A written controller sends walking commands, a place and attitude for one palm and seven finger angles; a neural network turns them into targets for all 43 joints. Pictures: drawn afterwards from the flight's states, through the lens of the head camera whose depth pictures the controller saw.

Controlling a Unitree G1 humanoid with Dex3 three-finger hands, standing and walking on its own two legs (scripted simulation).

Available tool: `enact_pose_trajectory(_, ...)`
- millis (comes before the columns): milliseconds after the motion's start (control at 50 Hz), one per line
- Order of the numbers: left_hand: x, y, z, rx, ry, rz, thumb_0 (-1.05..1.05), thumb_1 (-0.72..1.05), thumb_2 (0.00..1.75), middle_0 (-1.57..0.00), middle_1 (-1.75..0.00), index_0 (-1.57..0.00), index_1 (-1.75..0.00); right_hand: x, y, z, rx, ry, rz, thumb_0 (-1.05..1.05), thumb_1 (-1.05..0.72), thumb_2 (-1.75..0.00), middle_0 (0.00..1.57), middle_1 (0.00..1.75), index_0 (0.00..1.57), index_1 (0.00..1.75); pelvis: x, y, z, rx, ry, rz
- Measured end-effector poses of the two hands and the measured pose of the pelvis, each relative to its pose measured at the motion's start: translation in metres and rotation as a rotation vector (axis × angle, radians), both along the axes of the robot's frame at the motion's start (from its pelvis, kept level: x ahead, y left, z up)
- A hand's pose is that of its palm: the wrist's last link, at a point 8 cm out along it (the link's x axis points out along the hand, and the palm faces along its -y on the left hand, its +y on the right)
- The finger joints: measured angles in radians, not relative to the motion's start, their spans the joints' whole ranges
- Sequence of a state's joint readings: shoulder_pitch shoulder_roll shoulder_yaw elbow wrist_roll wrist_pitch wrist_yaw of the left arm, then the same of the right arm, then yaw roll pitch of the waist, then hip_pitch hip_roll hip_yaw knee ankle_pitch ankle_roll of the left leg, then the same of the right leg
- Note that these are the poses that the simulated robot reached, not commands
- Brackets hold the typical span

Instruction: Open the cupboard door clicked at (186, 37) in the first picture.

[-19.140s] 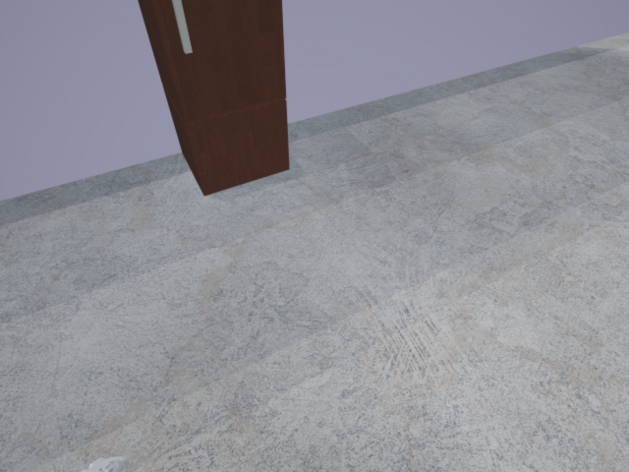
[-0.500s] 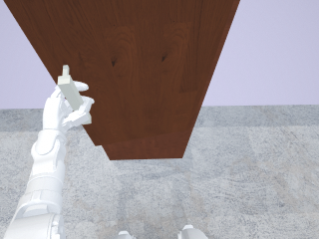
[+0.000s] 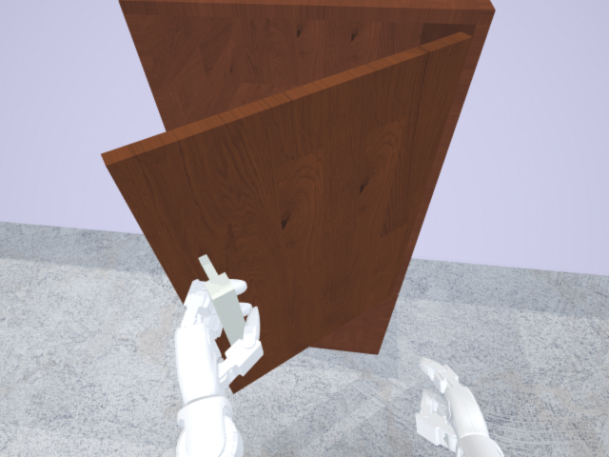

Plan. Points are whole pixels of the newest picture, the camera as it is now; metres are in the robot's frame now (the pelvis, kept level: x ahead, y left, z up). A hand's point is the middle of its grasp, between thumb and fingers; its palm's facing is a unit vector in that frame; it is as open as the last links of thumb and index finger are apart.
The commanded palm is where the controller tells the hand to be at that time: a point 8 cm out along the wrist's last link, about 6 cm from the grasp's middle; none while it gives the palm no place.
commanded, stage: open thumb and fingers to let go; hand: left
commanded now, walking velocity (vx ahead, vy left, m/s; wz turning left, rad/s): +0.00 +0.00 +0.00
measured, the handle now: (225, 309) +0.29 +0.12 +0.05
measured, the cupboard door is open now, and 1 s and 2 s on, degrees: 40 38 42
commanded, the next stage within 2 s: slide the hand sideways off the handle in 0.92 s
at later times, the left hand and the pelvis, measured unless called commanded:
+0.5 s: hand (249, 335) +0.25 +0.09 +0.06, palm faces +0.32 -0.95 +0.01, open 10.2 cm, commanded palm +0.21 +0.14 +0.06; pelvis -0.03 -0.01 +0.00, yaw +1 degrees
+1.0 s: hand (245, 334) +0.25 +0.09 +0.06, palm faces +0.29 -0.96 +0.01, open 14.3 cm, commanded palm +0.22 +0.13 +0.06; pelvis -0.04 +0.03 -0.01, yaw +1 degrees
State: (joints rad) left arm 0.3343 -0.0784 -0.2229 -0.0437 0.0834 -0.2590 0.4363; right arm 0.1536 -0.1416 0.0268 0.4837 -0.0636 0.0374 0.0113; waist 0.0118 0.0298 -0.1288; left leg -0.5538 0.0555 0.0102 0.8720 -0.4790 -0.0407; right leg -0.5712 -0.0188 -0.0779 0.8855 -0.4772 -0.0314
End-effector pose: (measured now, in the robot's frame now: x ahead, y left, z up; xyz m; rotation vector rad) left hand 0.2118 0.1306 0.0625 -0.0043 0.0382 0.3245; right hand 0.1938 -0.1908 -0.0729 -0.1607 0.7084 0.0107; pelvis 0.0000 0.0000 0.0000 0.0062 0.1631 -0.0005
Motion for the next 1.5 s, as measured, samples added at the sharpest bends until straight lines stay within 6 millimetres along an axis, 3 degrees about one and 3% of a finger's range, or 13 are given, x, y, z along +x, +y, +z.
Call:
enact_pose_trajectory(100, -0.002, -0.006, 0.0, 0.012, -0.013, 0.039, 0.03, 0.63, 0.73, -0.35, -1.31, -0.36, -1.34, -0.012, -0.016, -0.012, -0.019, 0.032, 0.011, 0.01, -0.9, -0.9, 0.2, 0.3, 0.21, 0.3, -0.004, -0.01, -0.003, 0.004, 0.002, 0.02)
enact_pose_trajectory(260, -0.001, -0.007, -0.001, 0.031, -0.036, 0.054, 0.03, 0.6, 0.77, -0.36, -1.32, -0.34, -1.33, -0.046, -0.045, -0.035, -0.066, 0.121, -0.013, 0.01, -0.9, -0.9, 0.2, 0.3, 0.21, 0.3, -0.015, -0.018, -0.007, 0.016, 0.012, 0.033)
enact_pose_trajectory(420, 0.004, -0.001, -0.002, 0.018, -0.043, 0.013, 0.01, 0.3, 0.65, -0.36, -1.28, -0.35, -1.29, -0.07, -0.054, -0.036, -0.083, 0.146, -0.058, 0.01, -0.9, -0.9, 0.2, 0.3, 0.2, 0.3, -0.025, -0.017, -0.005, 0.018, 0.005, 0.025)
enact_pose_trajectory(600, 0.005, 0.001, -0.003, -0.002, -0.055, 0.0, 0.0, -0.23, 0.42, -0.34, -1.22, -0.32, -1.23, -0.068, -0.039, -0.026, -0.077, 0.095, -0.055, 0.01, -0.9, -0.9, 0.2, 0.3, 0.2, 0.3, -0.031, -0.005, -0.005, 0.008, -0.002, 0.016)
enact_pose_trajectory(740, 0.009, 0.001, -0.003, -0.002, -0.06, -0.009, 0.0, -0.43, 0.33, -0.31, -1.05, -0.29, -1.06, -0.059, -0.017, -0.021, -0.067, 0.062, -0.027, 0.01, -0.9, -0.9, 0.2, 0.3, 0.2, 0.3, -0.034, 0.007, -0.006, -0.002, -0.006, 0.014)
enact_pose_trajectory(1060, 0.007, 0.008, -0.003, 0.022, -0.063, -0.046, -0.01, -0.5, 0.3, -0.46, -0.71, -0.44, -0.71, -0.057, 0.015, -0.023, -0.054, 0.077, 0.014, 0.01, -0.9, -0.9, 0.2, 0.3, 0.21, 0.3, -0.038, 0.028, -0.01, -0.023, -0.007, 0.019)
enact_pose_trajectory(1220, -0.003, 0.023, -0.002, 0.067, -0.056, -0.487, -0.01, -0.5, 0.3, -0.28, -0.45, -0.2, -0.46, -0.068, 0.015, -0.021, -0.048, 0.048, -0.01, 0.01, -0.9, -0.9, 0.2, 0.3, 0.21, 0.3, -0.041, 0.037, -0.011, -0.03, -0.022, 0.032)
enact_pose_trajectory(1500, -0.021, 0.014, -0.002, 0.002, -0.042, -0.482, -0.01, -0.5, 0.3, -0.21, -0.37, -0.21, -0.36, -0.062, 0.017, -0.003, -0.035, -0.047, -0.029, 0.01, -0.9, -0.9, 0.2, 0.3, 0.21, 0.3, -0.035, 0.039, -0.012, -0.019, -0.017, -0.003)
